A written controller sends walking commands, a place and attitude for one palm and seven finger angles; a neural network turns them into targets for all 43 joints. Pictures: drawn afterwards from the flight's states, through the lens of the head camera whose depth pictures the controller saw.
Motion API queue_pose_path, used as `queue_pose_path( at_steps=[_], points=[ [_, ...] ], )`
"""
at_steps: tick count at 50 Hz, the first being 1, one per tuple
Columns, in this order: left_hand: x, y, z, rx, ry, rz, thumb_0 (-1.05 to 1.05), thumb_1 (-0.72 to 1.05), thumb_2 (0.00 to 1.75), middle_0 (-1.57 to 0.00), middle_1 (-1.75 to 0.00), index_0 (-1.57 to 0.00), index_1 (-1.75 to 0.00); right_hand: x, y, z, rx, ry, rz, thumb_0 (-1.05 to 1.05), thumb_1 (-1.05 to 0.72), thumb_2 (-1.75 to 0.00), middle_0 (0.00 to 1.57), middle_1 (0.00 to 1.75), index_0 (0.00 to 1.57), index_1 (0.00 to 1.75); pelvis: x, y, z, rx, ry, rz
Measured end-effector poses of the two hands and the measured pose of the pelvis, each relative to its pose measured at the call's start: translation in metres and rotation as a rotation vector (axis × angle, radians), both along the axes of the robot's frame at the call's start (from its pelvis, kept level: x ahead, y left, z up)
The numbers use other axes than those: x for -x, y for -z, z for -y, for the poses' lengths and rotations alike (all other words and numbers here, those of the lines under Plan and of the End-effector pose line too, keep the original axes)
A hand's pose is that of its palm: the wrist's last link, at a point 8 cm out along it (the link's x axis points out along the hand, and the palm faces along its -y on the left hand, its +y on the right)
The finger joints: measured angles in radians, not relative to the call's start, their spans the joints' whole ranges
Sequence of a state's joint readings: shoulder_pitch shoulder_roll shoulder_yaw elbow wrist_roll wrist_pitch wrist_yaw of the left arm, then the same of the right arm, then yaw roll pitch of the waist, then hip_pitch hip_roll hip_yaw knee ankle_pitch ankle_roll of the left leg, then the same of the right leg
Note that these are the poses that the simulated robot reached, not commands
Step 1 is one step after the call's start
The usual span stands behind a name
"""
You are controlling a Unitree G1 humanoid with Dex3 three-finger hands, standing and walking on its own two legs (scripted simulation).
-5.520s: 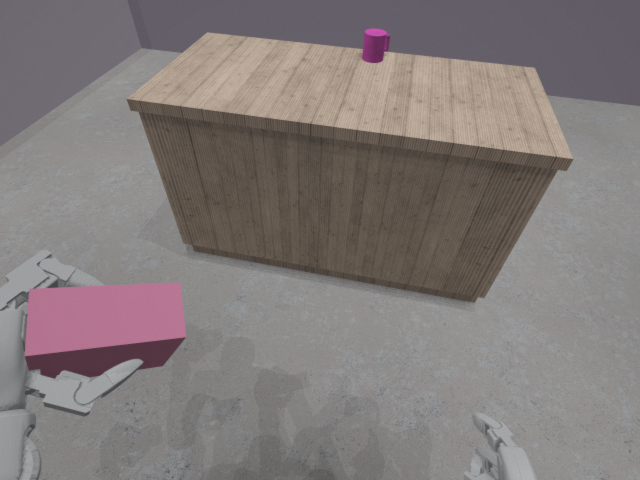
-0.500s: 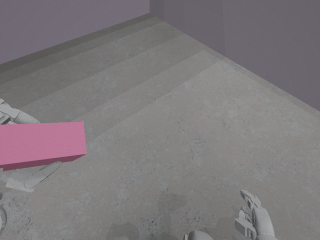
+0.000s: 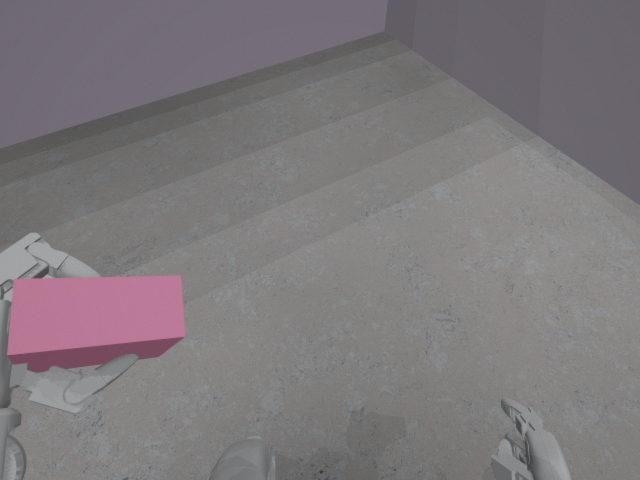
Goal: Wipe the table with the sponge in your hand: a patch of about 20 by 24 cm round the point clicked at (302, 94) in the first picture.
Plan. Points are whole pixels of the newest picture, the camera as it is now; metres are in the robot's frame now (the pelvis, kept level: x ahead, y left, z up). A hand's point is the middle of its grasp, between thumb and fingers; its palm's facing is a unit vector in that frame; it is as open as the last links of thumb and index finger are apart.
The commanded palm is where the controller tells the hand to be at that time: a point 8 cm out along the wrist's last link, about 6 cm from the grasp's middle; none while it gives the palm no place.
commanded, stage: turn to face it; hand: left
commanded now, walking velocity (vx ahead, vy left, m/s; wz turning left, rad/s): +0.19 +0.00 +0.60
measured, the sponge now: (123, 323) +0.23 +0.19 +0.15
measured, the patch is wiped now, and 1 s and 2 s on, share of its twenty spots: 0.00 0.00 0.00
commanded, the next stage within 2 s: none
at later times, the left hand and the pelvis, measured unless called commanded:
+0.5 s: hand (95, 261) +0.28 +0.22 +0.18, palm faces +0.42 -0.77 -0.48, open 9.9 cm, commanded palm +0.23 +0.26 +0.18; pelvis +0.06 -0.02 -0.02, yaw -3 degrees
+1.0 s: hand (196, 236) +0.32 +0.14 +0.16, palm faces +0.12 -0.88 -0.47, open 9.9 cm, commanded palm +0.28 +0.19 +0.18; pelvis +0.04 -0.02 -0.01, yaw -20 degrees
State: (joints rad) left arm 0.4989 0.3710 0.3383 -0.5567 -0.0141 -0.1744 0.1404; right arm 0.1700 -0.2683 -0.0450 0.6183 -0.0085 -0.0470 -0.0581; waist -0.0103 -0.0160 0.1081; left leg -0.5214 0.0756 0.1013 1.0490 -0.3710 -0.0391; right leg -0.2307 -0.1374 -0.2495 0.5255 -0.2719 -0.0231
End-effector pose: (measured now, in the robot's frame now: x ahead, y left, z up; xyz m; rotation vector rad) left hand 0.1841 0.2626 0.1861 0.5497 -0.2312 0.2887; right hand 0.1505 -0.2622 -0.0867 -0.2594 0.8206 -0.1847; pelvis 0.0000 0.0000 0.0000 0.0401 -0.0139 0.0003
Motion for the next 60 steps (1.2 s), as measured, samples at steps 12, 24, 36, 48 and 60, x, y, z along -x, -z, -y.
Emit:
queue_pose_path(
  at_steps=[12, 24, 36, 48, 60],
  points=[
    [-0.019, 0.001, -0.054, -0.028, -0.09, 0.18, 0.0, -0.46, 1.0, -0.78, -1.34, -0.76, -1.35, -0.074, -0.003, -0.049, -0.003, -0.063, 0.081, 0.01, -0.91, -0.9, 0.19, 0.3, 0.2, 0.3, -0.039, 0.02, -0.022, 0.022, -0.058, 0.013],
    [-0.048, -0.011, -0.002, -0.04, -0.059, 0.104, 0.0, -0.47, 1.0, -0.77, -1.35, -0.76, -1.35, -0.095, 0.009, -0.097, -0.269, -0.188, 0.139, 0.01, -0.9, -0.9, 0.2, 0.3, 0.21, 0.3, -0.06, 0.012, 0.012, 0.041, 0.036, 0.002],
    [-0.099, 0.001, 0.071, -0.007, 0.172, -0.002, 0.0, -0.47, 1.0, -0.77, -1.35, -0.76, -1.35, -0.04, 0.004, 0.042, -0.064, 0.106, 0.047, 0.01, -0.91, -0.9, 0.2, 0.3, 0.2, 0.3, -0.052, 0.006, 0.035, -0.008, 0.175, -0.032],
    [-0.108, -0.001, 0.07, -0.013, 0.289, 0.087, 0.0, -0.47, 1.0, -0.77, -1.35, -0.75, -1.35, 0.038, -0.013, 0.06, 0.018, 0.295, 0.027, 0.01, -0.91, -0.9, 0.19, 0.3, 0.2, 0.3, -0.038, 0.012, 0.022, -0.003, 0.325, -0.033],
    [-0.111, 0.006, 0.158, -0.044, 0.449, 0.048, 0.0, -0.47, 1.0, -0.77, -1.35, -0.75, -1.36, 0.091, 0.032, 0.018, -0.242, 0.336, 0.08, 0.01, -0.9, -0.9, 0.2, 0.3, 0.2, 0.3, -0.002, 0.021, 0.051, 0.064, 0.494, -0.001]
  ],
)
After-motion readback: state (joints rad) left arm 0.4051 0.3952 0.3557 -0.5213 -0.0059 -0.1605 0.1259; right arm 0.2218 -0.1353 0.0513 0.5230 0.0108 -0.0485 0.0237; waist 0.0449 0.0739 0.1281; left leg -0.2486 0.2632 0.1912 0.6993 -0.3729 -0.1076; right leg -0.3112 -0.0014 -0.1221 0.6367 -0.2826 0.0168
